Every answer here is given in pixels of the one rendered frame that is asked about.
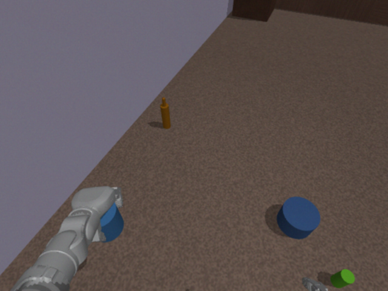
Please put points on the right robot hand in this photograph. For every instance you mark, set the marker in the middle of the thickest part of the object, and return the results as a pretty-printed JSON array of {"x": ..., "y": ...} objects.
[{"x": 312, "y": 285}]

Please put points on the left robot hand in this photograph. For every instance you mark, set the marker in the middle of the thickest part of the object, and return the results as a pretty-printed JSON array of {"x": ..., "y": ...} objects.
[{"x": 101, "y": 199}]

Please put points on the left robot arm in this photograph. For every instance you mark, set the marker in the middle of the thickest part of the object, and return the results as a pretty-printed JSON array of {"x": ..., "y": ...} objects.
[{"x": 59, "y": 262}]

